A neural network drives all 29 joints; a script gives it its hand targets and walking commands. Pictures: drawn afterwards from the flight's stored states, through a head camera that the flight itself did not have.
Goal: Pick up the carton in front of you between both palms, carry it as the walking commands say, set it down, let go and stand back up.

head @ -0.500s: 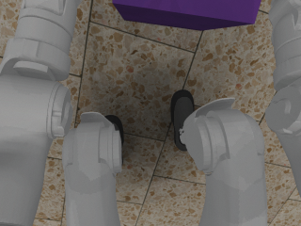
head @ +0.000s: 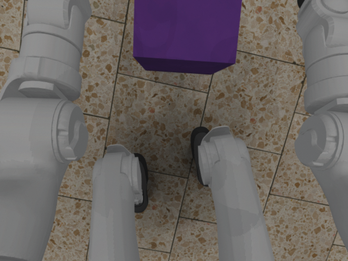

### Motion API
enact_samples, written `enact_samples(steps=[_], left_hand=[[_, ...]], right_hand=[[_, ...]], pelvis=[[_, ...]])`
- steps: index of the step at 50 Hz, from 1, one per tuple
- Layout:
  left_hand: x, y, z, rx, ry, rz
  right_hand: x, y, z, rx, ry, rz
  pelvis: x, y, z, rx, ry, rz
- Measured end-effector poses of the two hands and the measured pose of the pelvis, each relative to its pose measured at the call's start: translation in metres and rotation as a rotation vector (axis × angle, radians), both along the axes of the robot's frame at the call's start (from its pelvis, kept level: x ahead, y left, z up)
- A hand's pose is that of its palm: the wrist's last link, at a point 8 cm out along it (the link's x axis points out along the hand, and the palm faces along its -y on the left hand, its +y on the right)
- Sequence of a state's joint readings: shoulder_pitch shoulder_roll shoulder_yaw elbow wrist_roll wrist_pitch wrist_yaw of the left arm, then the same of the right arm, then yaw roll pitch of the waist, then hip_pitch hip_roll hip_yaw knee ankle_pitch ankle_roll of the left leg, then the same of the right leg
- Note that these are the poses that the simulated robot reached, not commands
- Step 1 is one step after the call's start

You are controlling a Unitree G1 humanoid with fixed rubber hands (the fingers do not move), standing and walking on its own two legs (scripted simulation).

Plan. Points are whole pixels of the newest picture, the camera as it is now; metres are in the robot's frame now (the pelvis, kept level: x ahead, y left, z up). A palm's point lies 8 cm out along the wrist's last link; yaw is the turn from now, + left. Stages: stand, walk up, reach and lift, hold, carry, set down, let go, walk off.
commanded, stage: set down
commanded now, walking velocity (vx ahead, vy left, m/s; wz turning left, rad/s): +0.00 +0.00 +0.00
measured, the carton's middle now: (183, 27) +0.56 -0.11 -0.32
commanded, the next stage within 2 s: let go in 0.60 s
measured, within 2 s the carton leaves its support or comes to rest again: neither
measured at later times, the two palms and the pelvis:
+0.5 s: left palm out of the picture +0.61 +0.07 +0.04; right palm out of the picture +0.52 -0.31 +0.04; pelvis +0.03 +0.00 +0.13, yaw +0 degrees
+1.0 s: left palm out of the picture +0.49 +0.11 +0.14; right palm out of the picture +0.43 -0.31 +0.14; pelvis +0.07 -0.02 +0.25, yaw -1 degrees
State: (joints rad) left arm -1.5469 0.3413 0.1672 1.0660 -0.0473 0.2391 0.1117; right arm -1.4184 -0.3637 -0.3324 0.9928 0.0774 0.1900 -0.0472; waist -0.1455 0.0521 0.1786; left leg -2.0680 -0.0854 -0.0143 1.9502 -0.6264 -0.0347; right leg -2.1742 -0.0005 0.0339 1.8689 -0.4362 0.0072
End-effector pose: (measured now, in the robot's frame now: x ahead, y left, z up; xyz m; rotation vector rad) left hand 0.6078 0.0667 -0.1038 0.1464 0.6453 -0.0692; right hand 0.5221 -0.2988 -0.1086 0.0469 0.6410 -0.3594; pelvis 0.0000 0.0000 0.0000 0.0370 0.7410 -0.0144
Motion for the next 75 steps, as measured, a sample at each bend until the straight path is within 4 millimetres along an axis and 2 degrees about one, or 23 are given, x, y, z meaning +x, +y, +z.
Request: enact_samples(steps=[12, 29, 36, 40, 44, 49, 57, 70, 75], left_hand=[[0.004, 0.008, 0.058, 0.007, -0.023, -0.007], [0.002, 0.008, 0.167, 0.003, -0.014, -0.018], [-0.009, 0.013, 0.197, 0.021, -0.001, -0.004], [-0.032, 0.021, 0.208, 0.06, 0.016, 0.028], [-0.069, 0.031, 0.219, 0.09, 0.04, 0.063], [-0.111, 0.041, 0.24, 0.098, 0.059, 0.083], [-0.153, 0.057, 0.277, 0.096, 0.07, 0.059], [-0.233, 0.109, 0.324, 0.091, 0.098, 0.04], [-0.262, 0.133, 0.34, 0.088, 0.102, 0.048]], right_hand=[[0.003, -0.007, 0.063, -0.012, -0.008, 0.002], [-0.004, -0.013, 0.172, -0.002, -0.015, 0.005], [-0.012, -0.01, 0.2, -0.022, 0.009, 0.047], [-0.028, -0.006, 0.21, -0.047, 0.052, 0.113], [-0.054, -0.003, 0.222, -0.071, 0.107, 0.189], [-0.088, -0.006, 0.247, -0.086, 0.146, 0.244], [-0.14, -0.004, 0.288, -0.076, 0.159, 0.253], [-0.227, 0.033, 0.343, -0.07, 0.175, 0.237], [-0.25, 0.05, 0.358, -0.07, 0.184, 0.245]], pelvis=[[0.014, -0.002, 0.056, 0.001, 0.077, 0.003], [0.03, -0.005, 0.152, 0.004, 0.08, -0.008], [0.036, -0.008, 0.186, 0.004, 0.062, -0.008], [0.043, -0.012, 0.206, 0.007, 0.035, -0.008], [0.052, -0.017, 0.227, 0.008, -0.013, -0.008], [0.063, -0.023, 0.249, 0.004, -0.093, -0.011], [0.082, -0.028, 0.276, -0.008, -0.228, -0.025], [0.111, -0.015, 0.312, -0.043, -0.48, -0.037], [0.119, -0.004, 0.321, -0.057, -0.588, -0.036]])
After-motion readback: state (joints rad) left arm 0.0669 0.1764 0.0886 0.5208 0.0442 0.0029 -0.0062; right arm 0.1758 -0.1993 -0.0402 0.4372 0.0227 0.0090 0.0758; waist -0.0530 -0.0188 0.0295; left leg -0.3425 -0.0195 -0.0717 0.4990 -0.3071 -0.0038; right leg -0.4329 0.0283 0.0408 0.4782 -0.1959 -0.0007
